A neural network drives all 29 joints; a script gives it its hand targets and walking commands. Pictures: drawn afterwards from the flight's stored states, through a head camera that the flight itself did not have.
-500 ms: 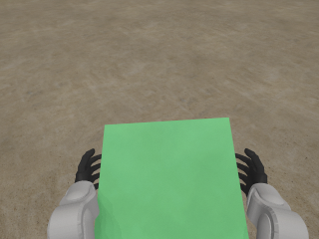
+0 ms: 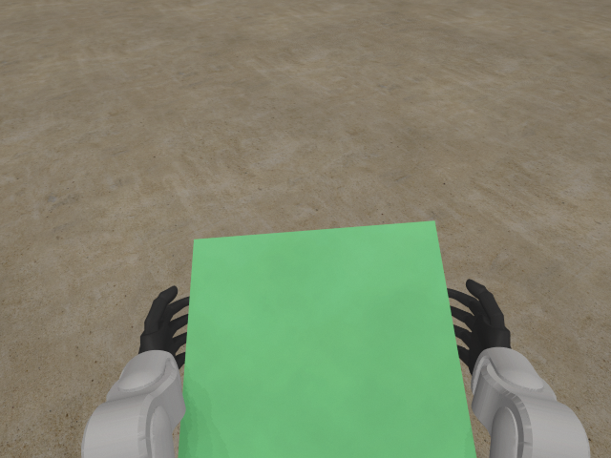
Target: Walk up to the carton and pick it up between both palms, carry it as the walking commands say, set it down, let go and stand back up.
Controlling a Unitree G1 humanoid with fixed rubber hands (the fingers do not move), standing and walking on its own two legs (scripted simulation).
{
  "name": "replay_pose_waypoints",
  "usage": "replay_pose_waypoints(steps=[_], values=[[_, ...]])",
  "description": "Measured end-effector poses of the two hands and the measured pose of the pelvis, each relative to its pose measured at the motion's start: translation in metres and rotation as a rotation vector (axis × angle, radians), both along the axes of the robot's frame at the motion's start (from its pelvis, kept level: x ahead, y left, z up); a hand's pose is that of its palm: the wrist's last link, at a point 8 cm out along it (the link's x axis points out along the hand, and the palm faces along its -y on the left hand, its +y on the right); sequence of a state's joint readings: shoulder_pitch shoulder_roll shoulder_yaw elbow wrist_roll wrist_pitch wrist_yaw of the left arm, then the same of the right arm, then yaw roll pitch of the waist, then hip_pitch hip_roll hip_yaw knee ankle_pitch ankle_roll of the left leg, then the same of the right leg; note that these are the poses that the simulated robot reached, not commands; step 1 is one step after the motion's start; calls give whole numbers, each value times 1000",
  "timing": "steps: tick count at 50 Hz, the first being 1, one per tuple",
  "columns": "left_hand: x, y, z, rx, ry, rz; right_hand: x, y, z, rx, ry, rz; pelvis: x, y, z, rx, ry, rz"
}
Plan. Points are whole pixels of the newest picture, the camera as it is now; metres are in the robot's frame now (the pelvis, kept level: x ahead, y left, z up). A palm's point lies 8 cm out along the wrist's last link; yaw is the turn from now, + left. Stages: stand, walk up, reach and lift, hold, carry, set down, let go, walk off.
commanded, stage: carry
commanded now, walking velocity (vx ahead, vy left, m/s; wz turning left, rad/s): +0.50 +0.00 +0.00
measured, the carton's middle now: (325, 360) +0.26 +0.00 +0.02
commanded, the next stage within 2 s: none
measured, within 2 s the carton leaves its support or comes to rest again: neither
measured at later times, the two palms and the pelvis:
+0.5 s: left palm (227, 182) +0.53 +0.17 +0.11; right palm (433, 174) +0.56 -0.18 +0.10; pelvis +0.32 -0.03 +0.02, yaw +3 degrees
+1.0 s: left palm (266, 107) +0.78 +0.13 +0.12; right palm (435, 110) +0.75 -0.22 +0.13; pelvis +0.54 -0.04 +0.02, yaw -1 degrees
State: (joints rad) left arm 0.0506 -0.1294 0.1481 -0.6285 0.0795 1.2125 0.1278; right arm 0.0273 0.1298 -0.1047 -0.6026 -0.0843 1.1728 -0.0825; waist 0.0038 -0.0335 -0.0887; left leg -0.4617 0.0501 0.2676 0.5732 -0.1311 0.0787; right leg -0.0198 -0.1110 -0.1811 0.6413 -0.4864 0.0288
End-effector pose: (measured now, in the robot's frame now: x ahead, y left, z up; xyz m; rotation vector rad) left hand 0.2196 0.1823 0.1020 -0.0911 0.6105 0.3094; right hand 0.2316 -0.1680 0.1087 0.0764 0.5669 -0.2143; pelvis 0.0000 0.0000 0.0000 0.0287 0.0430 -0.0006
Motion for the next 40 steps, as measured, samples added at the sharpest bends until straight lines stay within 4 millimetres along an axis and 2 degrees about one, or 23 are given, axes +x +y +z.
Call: replay_pose_waypoints(steps=[4, 8, 11, 16, 18, 20, 26, 31, 35, 40], values=[[63, -7, -7, -9, 96, -73, 34, -7, -8, -2, 98, -78, 46, 8, 9, -8, 24, -31], [117, -17, -2, -7, 132, -127, 69, -16, -1, -1, 140, -133, 93, 9, 26, -29, 31, -44], [157, -21, 6, 11, 109, -122, 106, -20, 6, -9, 121, -137, 131, 4, 31, -37, 34, -47], [223, -30, 13, 21, 29, -83, 186, -30, 16, -14, 40, -108, 205, -12, 22, -35, 28, -27], [250, -33, 11, 25, 7, -57, 223, -33, 12, -10, 18, -79, 235, -21, 12, -44, 14, -1], [272, -32, 6, 27, 36, -32, 258, -33, 5, -5, 47, -42, 260, -25, 10, -58, 9, 23], [319, -13, 4, 1, 105, 68, 344, -11, -3, 25, 120, 62, 329, -27, 23, -41, 13, 51], [377, 0, 5, -11, 61, 74, 408, 3, 1, 24, 79, 83, 388, -16, 20, -37, 7, 52], [433, 5, -2, -25, 39, 43, 447, 6, -1, -8, 58, 50, 434, -6, 11, -26, 7, 16], [490, -13, 2, -34, 67, -44, 471, -12, 3, -12, 93, -41, 473, -6, 20, -32, 27, -3]])
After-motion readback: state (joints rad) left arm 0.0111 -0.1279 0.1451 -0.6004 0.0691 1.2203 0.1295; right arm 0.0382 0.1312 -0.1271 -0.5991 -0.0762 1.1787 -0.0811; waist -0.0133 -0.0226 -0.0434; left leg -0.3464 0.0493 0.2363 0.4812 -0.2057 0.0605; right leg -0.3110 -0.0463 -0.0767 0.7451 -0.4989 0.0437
